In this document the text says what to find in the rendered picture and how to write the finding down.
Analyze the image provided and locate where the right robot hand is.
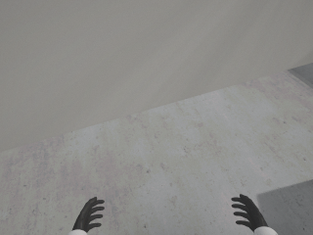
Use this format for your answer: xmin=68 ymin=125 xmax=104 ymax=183
xmin=231 ymin=194 xmax=269 ymax=232

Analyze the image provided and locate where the left robot hand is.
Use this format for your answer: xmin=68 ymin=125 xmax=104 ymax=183
xmin=72 ymin=197 xmax=105 ymax=233

